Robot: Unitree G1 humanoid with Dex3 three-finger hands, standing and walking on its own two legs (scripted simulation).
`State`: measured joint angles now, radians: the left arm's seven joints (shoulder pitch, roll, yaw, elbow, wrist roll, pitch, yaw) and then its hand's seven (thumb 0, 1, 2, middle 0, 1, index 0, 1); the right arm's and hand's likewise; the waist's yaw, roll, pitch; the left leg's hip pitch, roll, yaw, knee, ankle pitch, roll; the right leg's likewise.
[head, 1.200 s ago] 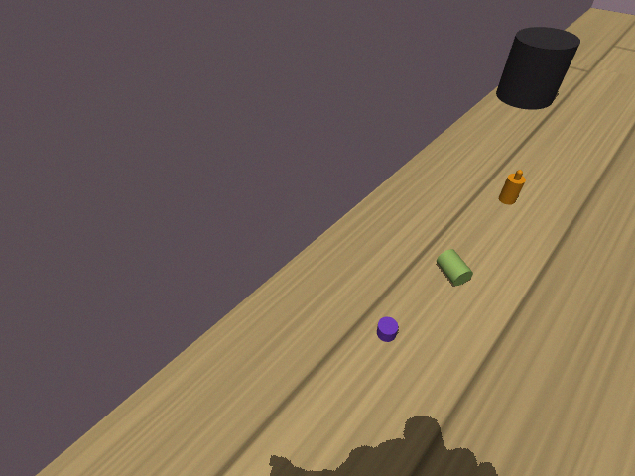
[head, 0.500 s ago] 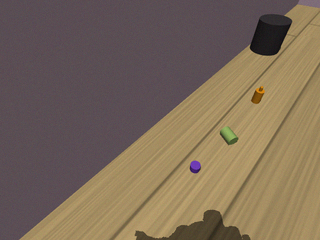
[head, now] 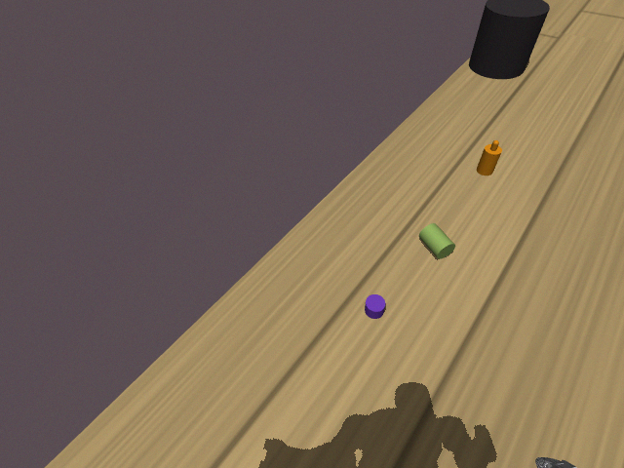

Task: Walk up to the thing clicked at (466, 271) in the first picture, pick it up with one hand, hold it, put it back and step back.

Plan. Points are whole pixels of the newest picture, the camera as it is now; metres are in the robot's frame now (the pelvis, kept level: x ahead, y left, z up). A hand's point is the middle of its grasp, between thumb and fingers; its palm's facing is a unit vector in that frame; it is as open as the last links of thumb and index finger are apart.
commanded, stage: walk up
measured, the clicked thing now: (436, 241) +1.03 -0.40 -0.73
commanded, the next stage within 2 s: none
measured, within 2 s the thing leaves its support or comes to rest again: neither
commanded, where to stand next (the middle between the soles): +0.06 -0.01 m, yaw -64 degrees
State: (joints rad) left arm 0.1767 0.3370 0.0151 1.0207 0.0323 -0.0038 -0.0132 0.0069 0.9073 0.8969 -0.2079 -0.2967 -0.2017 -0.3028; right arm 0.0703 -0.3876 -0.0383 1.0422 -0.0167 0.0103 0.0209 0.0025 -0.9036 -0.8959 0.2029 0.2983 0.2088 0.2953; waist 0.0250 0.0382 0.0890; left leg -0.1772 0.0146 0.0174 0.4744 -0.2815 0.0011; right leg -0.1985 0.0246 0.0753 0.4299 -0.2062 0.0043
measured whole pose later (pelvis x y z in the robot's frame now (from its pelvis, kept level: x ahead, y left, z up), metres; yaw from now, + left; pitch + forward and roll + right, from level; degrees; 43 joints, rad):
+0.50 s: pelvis -0.02 +0.06 -0.01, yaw -27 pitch -2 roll +0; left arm 0.20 0.44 0.07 0.76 0.03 0.05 -0.07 0.01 0.91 0.90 -0.20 -0.30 -0.20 -0.30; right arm 0.26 -0.42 -0.08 0.76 -0.01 0.00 0.03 0.00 -0.90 -0.90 0.20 0.30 0.21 0.30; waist -0.05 0.01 0.14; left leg -0.17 0.07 0.19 0.56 -0.35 0.02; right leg -0.37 -0.03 0.00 0.77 -0.38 0.00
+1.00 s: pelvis +0.01 +0.05 -0.03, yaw -45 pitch -3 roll +0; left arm 0.26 0.40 0.05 0.69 0.01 0.04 -0.01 0.01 0.90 0.90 -0.21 -0.30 -0.21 -0.30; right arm 0.25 -0.38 -0.06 0.76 -0.02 0.00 -0.01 0.00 -0.91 -0.90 0.20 0.30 0.21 0.29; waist 0.00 -0.04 0.14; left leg -0.38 -0.02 0.00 0.72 -0.29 0.02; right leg -0.35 0.11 0.21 0.79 -0.37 0.00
